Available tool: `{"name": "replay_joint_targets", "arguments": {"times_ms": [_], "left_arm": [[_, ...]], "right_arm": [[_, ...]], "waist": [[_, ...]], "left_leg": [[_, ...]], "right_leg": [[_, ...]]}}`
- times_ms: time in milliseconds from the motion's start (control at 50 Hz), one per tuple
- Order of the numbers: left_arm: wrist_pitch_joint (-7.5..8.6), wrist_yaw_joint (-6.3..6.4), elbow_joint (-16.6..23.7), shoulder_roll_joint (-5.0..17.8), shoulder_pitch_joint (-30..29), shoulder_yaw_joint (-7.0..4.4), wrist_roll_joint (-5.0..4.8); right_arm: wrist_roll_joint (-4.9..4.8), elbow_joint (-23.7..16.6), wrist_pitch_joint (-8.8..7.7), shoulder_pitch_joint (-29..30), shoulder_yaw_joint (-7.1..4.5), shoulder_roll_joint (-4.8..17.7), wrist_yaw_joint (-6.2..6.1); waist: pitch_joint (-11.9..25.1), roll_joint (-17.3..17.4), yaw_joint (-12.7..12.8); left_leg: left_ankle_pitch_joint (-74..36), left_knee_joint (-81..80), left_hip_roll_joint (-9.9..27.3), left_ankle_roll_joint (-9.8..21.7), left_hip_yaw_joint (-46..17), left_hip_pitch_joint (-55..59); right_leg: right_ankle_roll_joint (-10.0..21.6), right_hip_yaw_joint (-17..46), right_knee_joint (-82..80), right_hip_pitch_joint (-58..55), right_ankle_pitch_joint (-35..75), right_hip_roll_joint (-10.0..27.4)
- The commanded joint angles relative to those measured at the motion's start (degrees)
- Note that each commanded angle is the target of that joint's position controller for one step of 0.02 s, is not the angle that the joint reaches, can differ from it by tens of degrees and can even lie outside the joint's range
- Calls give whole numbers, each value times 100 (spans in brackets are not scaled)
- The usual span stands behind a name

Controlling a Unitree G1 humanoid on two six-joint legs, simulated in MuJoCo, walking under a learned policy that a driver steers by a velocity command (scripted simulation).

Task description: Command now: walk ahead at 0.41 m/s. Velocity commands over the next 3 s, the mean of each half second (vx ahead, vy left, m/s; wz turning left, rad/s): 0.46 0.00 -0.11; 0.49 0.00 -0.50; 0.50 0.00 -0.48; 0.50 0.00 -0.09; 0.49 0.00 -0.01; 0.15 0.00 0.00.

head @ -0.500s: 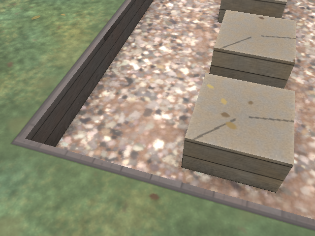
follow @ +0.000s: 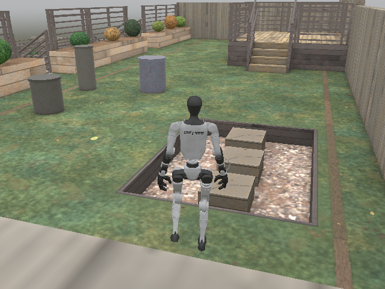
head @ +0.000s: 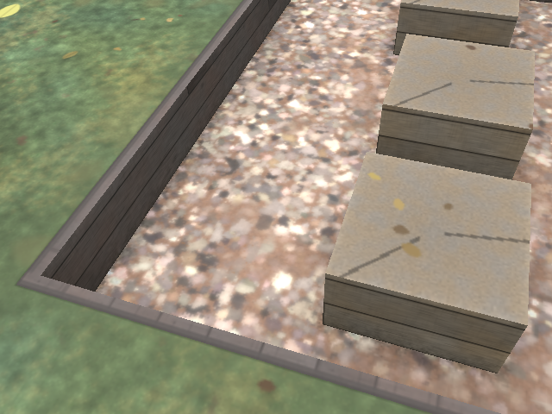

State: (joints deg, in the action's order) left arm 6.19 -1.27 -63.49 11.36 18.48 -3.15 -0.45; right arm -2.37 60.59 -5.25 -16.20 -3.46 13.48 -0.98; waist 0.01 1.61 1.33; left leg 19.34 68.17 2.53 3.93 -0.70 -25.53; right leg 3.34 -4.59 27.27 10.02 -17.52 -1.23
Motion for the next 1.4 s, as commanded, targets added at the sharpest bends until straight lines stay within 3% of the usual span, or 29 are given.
{"name": "replay_joint_targets", "arguments": {"times_ms": [20,280,360,380,400,420,440,480,600,760,780,800,840,880,900,920,940,1020,1040,1080,1120,1180,1200,1260,1300,1320,1340,1360,1400], "left_arm": [[24,1,193,424,262,50,74],[-213,258,182,720,1249,-35,-30],[-375,231,404,1030,852,-121,-23],[-371,188,536,887,777,-61,8],[-277,145,571,-28,1639,148,-21],[-146,144,526,257,1421,75,-188],[-99,173,781,578,856,-51,-355],[-108,297,945,693,344,-164,-270],[-606,418,1194,499,316,-284,-154],[-496,21,1823,578,-916,-224,-23],[-495,-14,1542,853,-90,-379,57],[-544,-23,1845,727,-541,-295,-16],[-595,-42,2023,787,-571,-337,-29],[-523,-45,1699,1404,1081,-654,-67],[-458,-51,1777,1885,655,-668,-174],[-261,-133,2060,1836,849,-554,-78],[-95,-276,1988,1330,759,-411,-169],[-51,-135,2307,940,-252,-199,-207],[-34,-122,2274,817,-242,-203,-372],[-140,127,2303,1068,-160,-198,-248],[-216,305,2382,1176,-384,-255,18],[-293,225,2015,1148,222,-313,-117],[-155,174,1275,1203,1802,-386,-236],[240,-10,328,650,2354,-366,-453],[412,63,-37,606,1932,-286,-669],[362,74,135,698,1449,-222,-557],[283,109,516,798,778,-181,-269],[301,127,500,1007,1200,-300,-200],[370,34,654,1747,102,-566,-33]], "right_arm": [[36,-356,-62,248,-141,397,34],[78,-1265,10,2583,72,151,353],[76,-918,-111,843,-260,868,343],[168,-674,-105,-269,-378,1210,293],[259,-532,-87,-878,-433,1522,279],[218,-498,-70,-872,-285,1025,305],[146,-527,-65,-299,-207,728,295],[261,-628,-142,571,-84,291,296],[359,-494,-195,759,-91,404,195],[319,-611,-62,456,-234,913,-59],[524,-680,-120,422,-277,1107,-26],[211,-636,-23,584,-244,941,-49],[151,-583,123,380,-327,1198,-107],[118,-676,219,748,-313,1209,-170],[401,-792,157,326,-128,412,-98],[272,-1161,-108,218,-102,332,29],[-86,-1360,-229,940,-326,1119,117],[128,-1430,68,663,-385,903,59],[64,-1692,-24,456,-346,985,245],[50,-2064,21,1092,-128,398,390],[4,-2583,-92,1245,-30,468,377],[115,-2892,-214,1717,40,621,395],[-58,-3374,-320,3126,-46,814,420],[-592,-3237,-337,3327,-105,970,521],[-435,-3569,-284,3795,-118,936,623],[-442,-3559,-285,3682,-158,940,764],[-311,-3369,-215,3261,-6,373,828],[-419,-3050,-318,2875,-27,92,1013],[-19,-2977,-327,2247,-96,276,1057]], "waist": [[-489,-665,-43],[-982,-532,234],[280,-983,-808],[1062,-744,-1221],[2240,714,-783],[2320,883,-964],[1198,841,-844],[211,191,-476],[-346,308,38],[-425,168,-226],[80,58,78],[-397,249,7],[-298,287,67],[460,-204,989],[256,-2064,152],[1176,-2622,78],[610,-903,205],[295,-68,-406],[382,163,-440],[442,-380,-129],[1051,-532,-77],[390,-300,300],[-283,-1146,1124],[-1148,-869,1115],[-2010,-753,605],[-1999,-203,388],[-1828,675,-20],[-566,663,382],[-129,323,-555]], "left_leg": [[-733,-311,512,68,-157,-1583],[-2040,-3540,80,17,258,-1372],[-1521,-3840,-485,331,500,1258],[-1504,-3601,360,628,-424,3178],[-66,-4176,2042,1512,-3293,5176],[557,-5084,2111,1443,-4263,4903],[726,-5261,1957,1122,-3305,4042],[-140,-5582,1603,758,-1857,2182],[-1173,-6109,1301,618,-158,894],[-2333,-5565,1120,556,1097,1103],[-3288,-4849,1484,717,1012,1192],[-3325,-4967,1262,511,1248,1513],[-5107,-4038,1469,435,1167,2045],[-4690,-1270,1127,105,1326,1444],[979,711,132,-134,1106,-457],[1834,1841,-588,-251,-154,-1967],[1248,1751,-389,-41,-536,-2507],[77,557,335,-212,-653,-1640],[945,-107,374,-417,374,-1093],[734,-474,134,-755,917,35],[266,467,-56,-557,1244,415],[45,-269,133,-193,865,-951],[759,-21,540,-179,318,-4131],[2037,-55,936,-77,-173,-7152],[1655,-926,1095,-183,5,-6855],[508,-2141,1021,-257,132,-5168],[-2159,-4449,566,-229,395,-1213],[-3755,-3363,-283,-269,845,1996],[-2577,-2483,-347,-146,564,2770]], "right_leg": [[651,1613,-1763,-760,1170,1380],[671,713,-1784,-1298,2770,1553],[398,685,370,-1368,5394,1328],[188,597,2024,-54,4016,1022],[-188,555,4359,2052,-110,-18],[-101,1439,5215,2537,-1420,-67],[-68,1280,5441,3087,-1107,231],[14,1096,4982,2720,-183,715],[-10,1188,3725,2359,452,1043],[-131,297,2193,1870,1607,788],[-142,85,3629,1232,2212,661],[16,277,2328,1953,792,757],[219,-263,1920,1492,-263,290],[699,201,426,-582,803,94],[1280,2331,257,-1196,2050,1107],[2413,5139,-664,-2232,1784,1853],[2361,4706,-969,-1886,1650,1805],[1687,3098,-632,-238,2005,1375],[1054,2077,-927,-15,1983,902],[1054,1335,-1066,887,2599,355],[1208,1346,-770,488,2891,226],[1208,2207,-556,-713,2697,729],[1489,3304,-1052,-3079,1047,993],[1578,4041,-1650,-5186,534,1850],[1158,3407,-2298,-3431,-499,1534],[986,2839,-2566,-1876,-546,1174],[732,1894,-2715,990,-371,599],[788,2312,-3618,2229,-321,620],[558,1984,-2835,2090,1496,487]]}}
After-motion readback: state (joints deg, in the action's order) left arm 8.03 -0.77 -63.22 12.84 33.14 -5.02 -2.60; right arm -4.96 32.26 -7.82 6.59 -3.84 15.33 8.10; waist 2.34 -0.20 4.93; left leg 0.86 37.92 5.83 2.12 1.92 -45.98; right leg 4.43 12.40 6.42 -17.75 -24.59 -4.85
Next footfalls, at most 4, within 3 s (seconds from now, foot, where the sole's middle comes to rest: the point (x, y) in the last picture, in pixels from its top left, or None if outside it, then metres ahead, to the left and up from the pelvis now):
0.38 left None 0.39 0.14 -0.78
0.88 right None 0.51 -0.12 -0.77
1.46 left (362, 231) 1.09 -0.18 -0.78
2.10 right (454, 206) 1.19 -0.48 -0.78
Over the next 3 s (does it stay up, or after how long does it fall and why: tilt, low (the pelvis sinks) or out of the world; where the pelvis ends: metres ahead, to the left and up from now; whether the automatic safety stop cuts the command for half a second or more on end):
stays up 1.28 -0.46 0.01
